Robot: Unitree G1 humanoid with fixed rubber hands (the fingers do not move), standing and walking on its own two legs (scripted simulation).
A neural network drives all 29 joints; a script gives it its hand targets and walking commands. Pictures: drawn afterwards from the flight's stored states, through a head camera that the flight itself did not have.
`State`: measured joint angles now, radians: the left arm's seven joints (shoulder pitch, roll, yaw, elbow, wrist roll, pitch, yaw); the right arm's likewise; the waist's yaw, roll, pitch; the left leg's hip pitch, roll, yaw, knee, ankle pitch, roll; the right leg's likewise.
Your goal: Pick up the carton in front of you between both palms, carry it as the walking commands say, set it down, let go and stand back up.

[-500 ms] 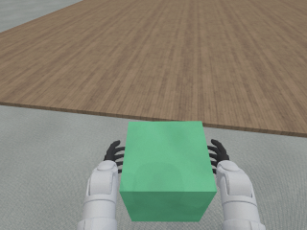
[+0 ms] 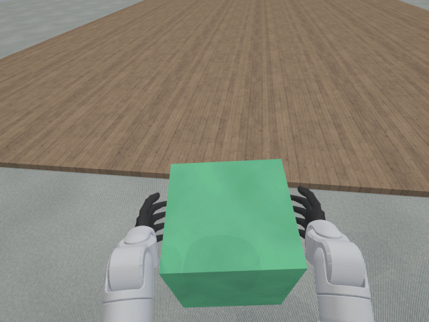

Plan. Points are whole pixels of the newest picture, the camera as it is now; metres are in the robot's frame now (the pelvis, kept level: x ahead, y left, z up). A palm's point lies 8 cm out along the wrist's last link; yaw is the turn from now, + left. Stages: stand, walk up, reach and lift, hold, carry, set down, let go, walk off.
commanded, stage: carry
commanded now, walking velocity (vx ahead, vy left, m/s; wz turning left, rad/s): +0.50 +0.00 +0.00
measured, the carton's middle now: (229, 238) +0.31 +0.00 +0.03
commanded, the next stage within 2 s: none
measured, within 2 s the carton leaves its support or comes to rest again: neither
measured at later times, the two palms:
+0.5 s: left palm (178, 158) +0.49 +0.12 +0.10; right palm (300, 150) +0.51 -0.18 +0.10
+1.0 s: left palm (191, 97) +0.86 +0.13 +0.08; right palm (276, 97) +0.85 -0.17 +0.08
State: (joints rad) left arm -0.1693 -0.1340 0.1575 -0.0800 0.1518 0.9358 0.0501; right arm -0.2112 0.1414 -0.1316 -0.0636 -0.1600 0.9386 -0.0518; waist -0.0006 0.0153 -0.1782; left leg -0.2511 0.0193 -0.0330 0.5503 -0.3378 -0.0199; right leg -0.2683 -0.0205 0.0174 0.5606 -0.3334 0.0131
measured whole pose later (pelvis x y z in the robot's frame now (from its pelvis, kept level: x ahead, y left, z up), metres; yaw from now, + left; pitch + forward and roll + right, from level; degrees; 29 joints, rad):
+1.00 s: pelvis +0.61 +0.00 +0.01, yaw -2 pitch +4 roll +0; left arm 0.01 -0.13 0.06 -0.47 0.08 1.17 0.10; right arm -0.03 0.13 -0.04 -0.47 -0.06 1.17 -0.13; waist -0.05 0.01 -0.03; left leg -0.28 0.02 0.29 0.41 -0.20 0.09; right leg -0.43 -0.06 -0.06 1.11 -0.35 -0.04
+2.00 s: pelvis +1.35 -0.06 -0.01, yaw +1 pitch +6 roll +0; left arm -0.55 -0.19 0.27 -0.33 0.08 1.16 0.14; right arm -0.52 0.11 -0.28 -0.35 0.06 1.15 -0.20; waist -0.13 0.03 0.09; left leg -0.04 0.08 0.05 0.50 -0.49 -0.04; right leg -0.84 -0.01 -0.11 0.88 -0.27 -0.07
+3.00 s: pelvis +2.03 -0.13 +0.05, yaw +2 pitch +5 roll -1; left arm -0.18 -0.14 0.11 -0.29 0.09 1.16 0.12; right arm -0.17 0.13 -0.14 -0.32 -0.06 1.14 -0.12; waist 0.03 0.04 -0.09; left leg -0.31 0.05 0.06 1.01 -0.48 -0.01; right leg -0.37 -0.03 -0.22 0.49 -0.21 -0.06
